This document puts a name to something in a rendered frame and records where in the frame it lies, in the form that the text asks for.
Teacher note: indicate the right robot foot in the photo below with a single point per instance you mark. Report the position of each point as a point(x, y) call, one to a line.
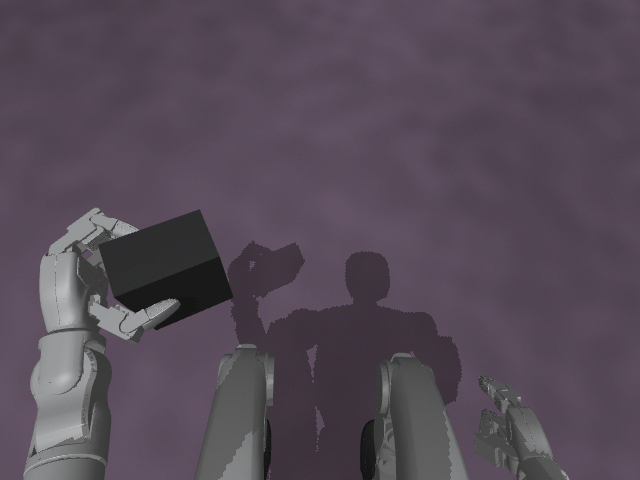
point(367, 452)

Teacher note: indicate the carton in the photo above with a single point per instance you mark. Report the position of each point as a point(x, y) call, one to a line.
point(175, 259)

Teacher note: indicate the left robot hand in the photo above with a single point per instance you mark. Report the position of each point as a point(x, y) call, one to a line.
point(73, 290)

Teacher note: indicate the right robot arm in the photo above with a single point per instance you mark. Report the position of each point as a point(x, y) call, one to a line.
point(538, 468)

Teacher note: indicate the left robot arm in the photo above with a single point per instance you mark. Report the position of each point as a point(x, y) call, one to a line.
point(70, 384)

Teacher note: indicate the right robot hand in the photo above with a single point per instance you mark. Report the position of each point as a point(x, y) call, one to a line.
point(507, 442)

